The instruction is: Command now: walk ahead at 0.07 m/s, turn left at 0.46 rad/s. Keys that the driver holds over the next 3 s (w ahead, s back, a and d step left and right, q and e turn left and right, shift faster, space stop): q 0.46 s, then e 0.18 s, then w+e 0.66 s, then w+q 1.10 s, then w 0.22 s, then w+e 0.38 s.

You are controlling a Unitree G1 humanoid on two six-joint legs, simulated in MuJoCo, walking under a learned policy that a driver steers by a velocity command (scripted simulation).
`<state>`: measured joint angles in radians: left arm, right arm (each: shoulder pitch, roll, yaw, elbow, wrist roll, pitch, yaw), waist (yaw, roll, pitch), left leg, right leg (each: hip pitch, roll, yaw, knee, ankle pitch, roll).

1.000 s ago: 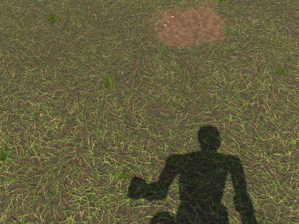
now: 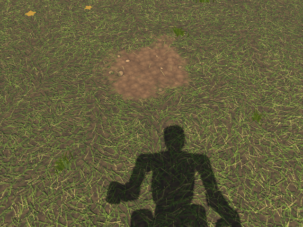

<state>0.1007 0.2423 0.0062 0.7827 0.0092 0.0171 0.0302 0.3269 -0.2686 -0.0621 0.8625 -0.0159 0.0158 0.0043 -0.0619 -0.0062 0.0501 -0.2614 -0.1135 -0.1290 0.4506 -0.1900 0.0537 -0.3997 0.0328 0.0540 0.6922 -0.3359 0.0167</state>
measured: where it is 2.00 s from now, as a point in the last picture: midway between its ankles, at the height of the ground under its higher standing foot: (179, 194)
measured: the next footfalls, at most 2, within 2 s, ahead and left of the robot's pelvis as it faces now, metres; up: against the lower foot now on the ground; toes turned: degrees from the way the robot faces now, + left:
right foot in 0.04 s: +0.08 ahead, -0.11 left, +0.00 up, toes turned +5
left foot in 0.50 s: -0.02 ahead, +0.10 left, +0.00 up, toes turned +19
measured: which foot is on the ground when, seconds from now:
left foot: down 0.00-0.04, up 0.06-0.48, down 0.50-1.00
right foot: up 0.00-0.02, down 0.04-0.48, up 0.50-1.00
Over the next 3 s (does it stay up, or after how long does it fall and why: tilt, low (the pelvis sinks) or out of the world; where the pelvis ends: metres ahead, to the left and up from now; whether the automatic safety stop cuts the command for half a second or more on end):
stays up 1.05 0.09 0.01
